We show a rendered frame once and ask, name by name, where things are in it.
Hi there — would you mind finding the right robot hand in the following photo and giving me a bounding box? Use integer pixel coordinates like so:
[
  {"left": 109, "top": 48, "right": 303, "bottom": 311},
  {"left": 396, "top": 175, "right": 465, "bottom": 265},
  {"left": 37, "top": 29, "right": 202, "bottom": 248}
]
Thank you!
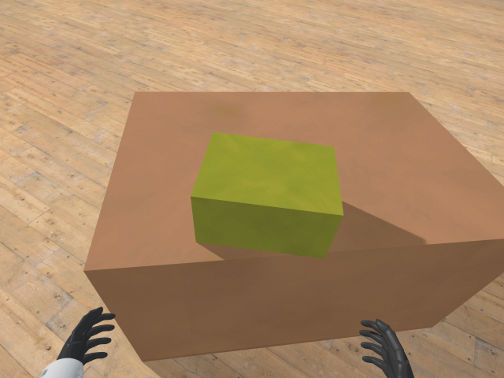
[{"left": 359, "top": 319, "right": 414, "bottom": 378}]

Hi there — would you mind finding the pedestal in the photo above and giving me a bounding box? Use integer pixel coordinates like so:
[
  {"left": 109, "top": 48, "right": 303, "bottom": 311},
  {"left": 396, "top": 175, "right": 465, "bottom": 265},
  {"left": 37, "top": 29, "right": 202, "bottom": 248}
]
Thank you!
[{"left": 83, "top": 92, "right": 504, "bottom": 362}]

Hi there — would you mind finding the carton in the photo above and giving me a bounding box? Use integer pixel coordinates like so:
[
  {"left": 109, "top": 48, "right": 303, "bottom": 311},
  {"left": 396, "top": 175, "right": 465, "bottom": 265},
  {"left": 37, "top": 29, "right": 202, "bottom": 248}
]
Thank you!
[{"left": 191, "top": 132, "right": 344, "bottom": 259}]

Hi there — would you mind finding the left robot hand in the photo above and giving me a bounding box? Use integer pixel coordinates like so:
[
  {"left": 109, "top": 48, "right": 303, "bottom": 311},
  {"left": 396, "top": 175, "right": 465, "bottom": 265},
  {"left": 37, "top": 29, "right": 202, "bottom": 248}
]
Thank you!
[{"left": 57, "top": 307, "right": 116, "bottom": 365}]

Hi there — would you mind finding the robot left forearm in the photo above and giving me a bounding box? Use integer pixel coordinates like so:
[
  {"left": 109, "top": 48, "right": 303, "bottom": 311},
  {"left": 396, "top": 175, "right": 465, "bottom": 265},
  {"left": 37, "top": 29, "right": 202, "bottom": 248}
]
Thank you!
[{"left": 39, "top": 358, "right": 83, "bottom": 378}]

